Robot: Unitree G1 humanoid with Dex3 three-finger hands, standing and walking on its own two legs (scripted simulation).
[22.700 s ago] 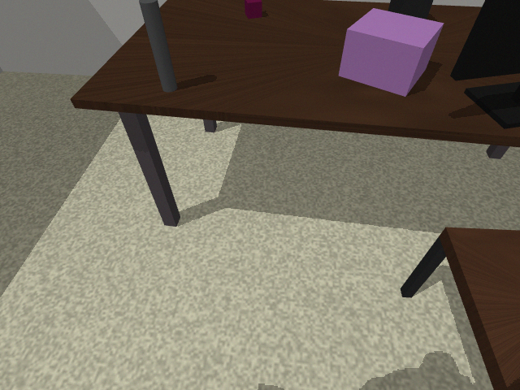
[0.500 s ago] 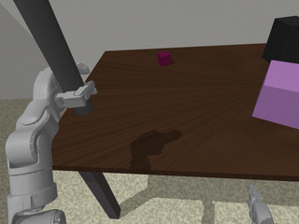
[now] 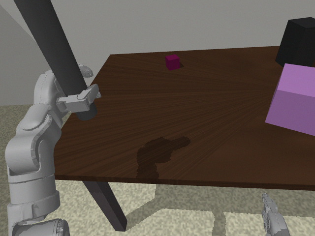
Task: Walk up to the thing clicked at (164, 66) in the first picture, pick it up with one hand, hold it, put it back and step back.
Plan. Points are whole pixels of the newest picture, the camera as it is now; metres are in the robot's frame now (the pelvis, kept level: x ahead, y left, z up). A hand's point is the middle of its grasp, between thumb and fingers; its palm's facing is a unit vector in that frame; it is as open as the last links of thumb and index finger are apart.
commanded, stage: hold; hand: left
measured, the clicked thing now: (64, 66) +0.33 +0.17 +0.33
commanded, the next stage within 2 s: crouch in 0.84 s
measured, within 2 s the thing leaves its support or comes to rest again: neither
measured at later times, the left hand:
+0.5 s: hand (83, 96) +0.32 +0.16 +0.27, palm faces +0.06 -1.00 -0.02, open 6.1 cm
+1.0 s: hand (86, 97) +0.32 +0.15 +0.26, palm faces +0.05 -1.00 -0.01, open 6.1 cm
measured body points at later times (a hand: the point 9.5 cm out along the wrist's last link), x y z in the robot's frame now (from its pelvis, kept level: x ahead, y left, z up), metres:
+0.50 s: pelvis -0.01 +0.00 +0.00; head -0.05 -0.04 +0.45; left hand +0.31 +0.21 +0.27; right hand +0.16 -0.26 -0.08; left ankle +0.00 +0.11 -0.73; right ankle +0.02 -0.13 -0.73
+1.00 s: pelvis +0.00 +0.00 +0.00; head -0.05 -0.04 +0.45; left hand +0.32 +0.21 +0.26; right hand +0.16 -0.26 -0.08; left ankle +0.00 +0.11 -0.73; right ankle +0.02 -0.13 -0.73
